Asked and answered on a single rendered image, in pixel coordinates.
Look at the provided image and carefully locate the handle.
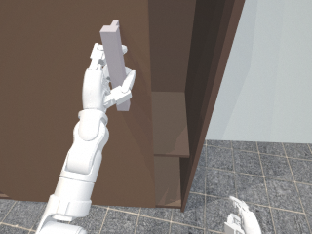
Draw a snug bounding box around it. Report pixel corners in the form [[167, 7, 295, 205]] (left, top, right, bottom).
[[99, 19, 131, 111]]

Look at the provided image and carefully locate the left robot forearm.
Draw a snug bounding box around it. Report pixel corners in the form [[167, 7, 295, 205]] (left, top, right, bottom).
[[35, 109, 109, 234]]

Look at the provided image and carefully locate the robot left upper arm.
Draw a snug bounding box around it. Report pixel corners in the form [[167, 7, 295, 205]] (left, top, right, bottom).
[[39, 221, 87, 234]]

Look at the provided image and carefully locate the left robot hand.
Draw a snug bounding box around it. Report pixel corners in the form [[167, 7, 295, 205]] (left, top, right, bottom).
[[82, 43, 136, 114]]

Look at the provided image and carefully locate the right robot hand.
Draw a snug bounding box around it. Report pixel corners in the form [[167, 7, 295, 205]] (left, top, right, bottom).
[[224, 196, 262, 234]]

